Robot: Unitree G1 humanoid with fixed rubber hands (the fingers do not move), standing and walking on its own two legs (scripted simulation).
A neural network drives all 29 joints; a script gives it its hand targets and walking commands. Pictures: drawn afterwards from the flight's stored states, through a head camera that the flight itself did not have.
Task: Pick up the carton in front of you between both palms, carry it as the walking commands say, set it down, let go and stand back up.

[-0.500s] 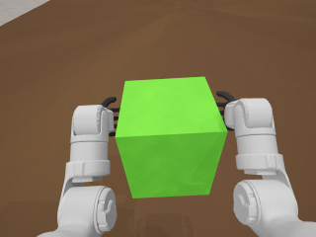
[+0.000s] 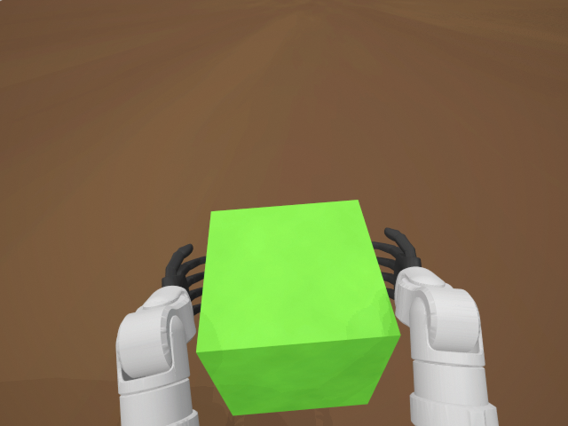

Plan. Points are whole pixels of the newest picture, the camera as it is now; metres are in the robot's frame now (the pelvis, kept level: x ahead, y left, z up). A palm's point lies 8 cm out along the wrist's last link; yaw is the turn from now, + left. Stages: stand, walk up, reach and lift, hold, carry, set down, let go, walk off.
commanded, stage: carry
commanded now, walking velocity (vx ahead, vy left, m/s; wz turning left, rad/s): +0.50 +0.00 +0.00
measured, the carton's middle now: (292, 312) +0.30 +0.01 +0.00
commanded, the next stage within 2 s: none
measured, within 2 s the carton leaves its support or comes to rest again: neither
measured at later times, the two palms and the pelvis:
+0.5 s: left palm (229, 168) +0.56 +0.12 +0.08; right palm (386, 158) +0.58 -0.18 +0.07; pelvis +0.31 -0.04 +0.00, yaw +4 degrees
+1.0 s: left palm (218, 86) +0.88 +0.17 +0.07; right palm (337, 79) +0.88 -0.12 +0.08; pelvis +0.62 +0.02 +0.00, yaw +0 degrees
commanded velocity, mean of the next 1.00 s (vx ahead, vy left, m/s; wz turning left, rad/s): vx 0.50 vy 0.00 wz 0.00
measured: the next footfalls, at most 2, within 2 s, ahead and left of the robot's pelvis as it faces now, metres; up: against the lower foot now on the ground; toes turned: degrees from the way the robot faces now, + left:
right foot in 0.36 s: +0.42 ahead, -0.13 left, +0.00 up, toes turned -9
left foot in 0.88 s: +0.72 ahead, +0.11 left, +0.00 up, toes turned +13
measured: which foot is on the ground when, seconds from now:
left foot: down 0.00-0.40, up 0.42-0.86, down 0.88-1.00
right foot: up 0.00-0.34, down 0.36-0.90, up 0.92-1.00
